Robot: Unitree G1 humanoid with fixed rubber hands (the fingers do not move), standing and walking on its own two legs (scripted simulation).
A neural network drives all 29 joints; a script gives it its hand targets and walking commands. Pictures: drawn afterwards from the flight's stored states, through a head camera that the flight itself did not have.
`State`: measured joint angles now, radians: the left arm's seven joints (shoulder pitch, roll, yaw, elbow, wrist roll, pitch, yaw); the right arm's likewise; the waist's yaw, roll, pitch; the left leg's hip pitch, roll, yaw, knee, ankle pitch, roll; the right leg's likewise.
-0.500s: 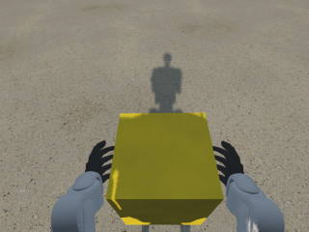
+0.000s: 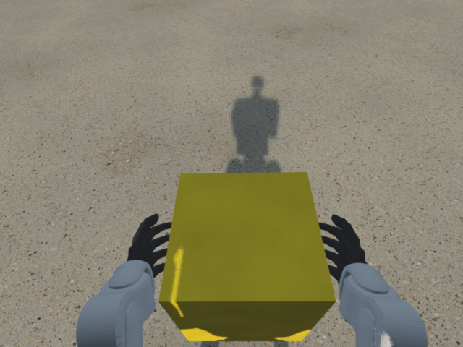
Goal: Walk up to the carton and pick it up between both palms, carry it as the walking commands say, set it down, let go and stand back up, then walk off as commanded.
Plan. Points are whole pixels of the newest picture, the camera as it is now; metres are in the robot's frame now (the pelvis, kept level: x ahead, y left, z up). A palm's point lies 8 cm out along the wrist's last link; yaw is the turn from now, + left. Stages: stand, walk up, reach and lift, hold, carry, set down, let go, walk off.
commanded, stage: carry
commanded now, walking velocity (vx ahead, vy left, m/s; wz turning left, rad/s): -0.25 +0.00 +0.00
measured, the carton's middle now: (244, 262) +0.28 +0.01 +0.01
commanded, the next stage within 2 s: none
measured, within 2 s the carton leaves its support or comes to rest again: neither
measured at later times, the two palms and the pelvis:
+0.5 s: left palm out of the picture +0.02 +0.17 +0.09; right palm out of the picture +0.04 -0.13 +0.10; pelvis -0.19 +0.00 +0.02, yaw +2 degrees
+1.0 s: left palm out of the picture -0.16 +0.12 +0.10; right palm out of the picture -0.16 -0.18 +0.12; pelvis -0.39 -0.03 +0.01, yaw +1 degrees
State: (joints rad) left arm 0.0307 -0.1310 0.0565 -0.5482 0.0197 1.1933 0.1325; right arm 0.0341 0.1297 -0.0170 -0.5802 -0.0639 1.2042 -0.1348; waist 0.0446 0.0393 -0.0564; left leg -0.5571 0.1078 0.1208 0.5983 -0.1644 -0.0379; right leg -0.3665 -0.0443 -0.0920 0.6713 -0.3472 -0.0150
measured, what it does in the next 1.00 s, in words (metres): walks backwards: left foot, then right foot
